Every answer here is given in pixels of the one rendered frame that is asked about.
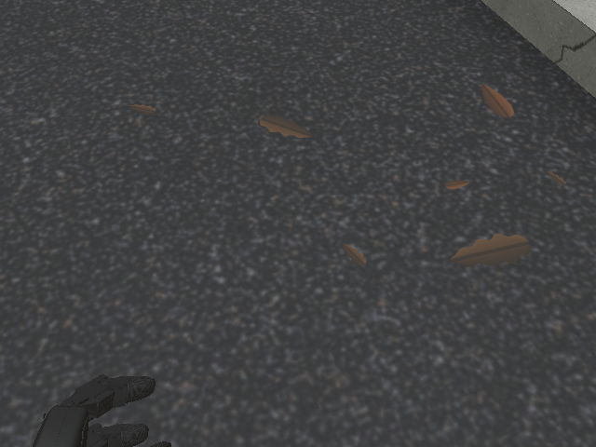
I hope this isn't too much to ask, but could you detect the left robot hand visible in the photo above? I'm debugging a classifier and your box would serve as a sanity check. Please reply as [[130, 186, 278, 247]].
[[33, 374, 171, 447]]

